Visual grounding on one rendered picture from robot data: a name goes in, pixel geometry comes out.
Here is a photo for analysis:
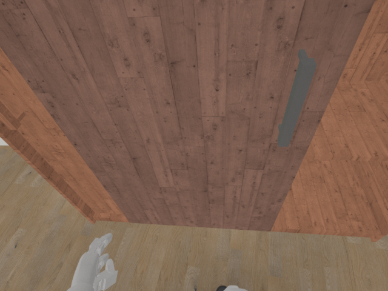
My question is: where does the wardrobe door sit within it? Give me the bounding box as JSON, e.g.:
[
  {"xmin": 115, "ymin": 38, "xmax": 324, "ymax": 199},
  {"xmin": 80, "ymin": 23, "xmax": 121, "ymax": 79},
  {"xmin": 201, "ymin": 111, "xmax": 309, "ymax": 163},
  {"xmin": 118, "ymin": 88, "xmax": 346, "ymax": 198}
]
[
  {"xmin": 0, "ymin": 48, "xmax": 123, "ymax": 214},
  {"xmin": 0, "ymin": 0, "xmax": 375, "ymax": 232}
]

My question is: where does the handle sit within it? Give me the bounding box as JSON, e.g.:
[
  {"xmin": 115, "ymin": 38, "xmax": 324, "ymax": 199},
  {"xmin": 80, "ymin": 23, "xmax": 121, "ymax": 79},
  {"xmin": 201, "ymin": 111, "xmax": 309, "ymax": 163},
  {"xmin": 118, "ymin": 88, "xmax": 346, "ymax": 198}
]
[
  {"xmin": 0, "ymin": 101, "xmax": 21, "ymax": 130},
  {"xmin": 277, "ymin": 49, "xmax": 317, "ymax": 147}
]

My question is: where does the left robot hand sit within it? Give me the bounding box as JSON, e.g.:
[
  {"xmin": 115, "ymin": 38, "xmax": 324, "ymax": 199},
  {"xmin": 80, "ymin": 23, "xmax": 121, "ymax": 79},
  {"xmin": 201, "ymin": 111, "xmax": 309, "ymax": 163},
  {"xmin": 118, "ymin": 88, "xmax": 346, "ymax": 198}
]
[{"xmin": 71, "ymin": 233, "xmax": 118, "ymax": 291}]

